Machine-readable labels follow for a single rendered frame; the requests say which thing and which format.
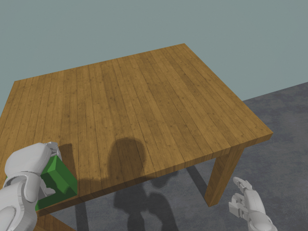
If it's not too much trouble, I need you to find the right robot forearm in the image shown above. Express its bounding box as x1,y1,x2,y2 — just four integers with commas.
247,212,278,231

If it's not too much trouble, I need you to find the table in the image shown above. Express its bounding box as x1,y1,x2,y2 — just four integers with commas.
0,43,273,231

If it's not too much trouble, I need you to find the right robot hand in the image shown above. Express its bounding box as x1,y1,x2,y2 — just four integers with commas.
229,177,266,220

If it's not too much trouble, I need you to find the left robot hand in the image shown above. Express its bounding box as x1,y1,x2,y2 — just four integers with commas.
5,141,62,200

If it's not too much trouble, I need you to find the sponge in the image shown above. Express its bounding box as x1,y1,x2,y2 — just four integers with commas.
35,155,77,211

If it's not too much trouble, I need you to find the left robot forearm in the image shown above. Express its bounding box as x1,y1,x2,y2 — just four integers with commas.
0,172,41,231

